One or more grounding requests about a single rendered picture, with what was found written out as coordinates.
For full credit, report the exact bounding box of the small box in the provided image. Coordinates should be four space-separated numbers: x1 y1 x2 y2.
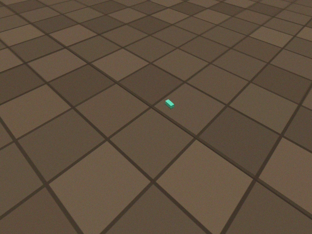
165 99 174 109

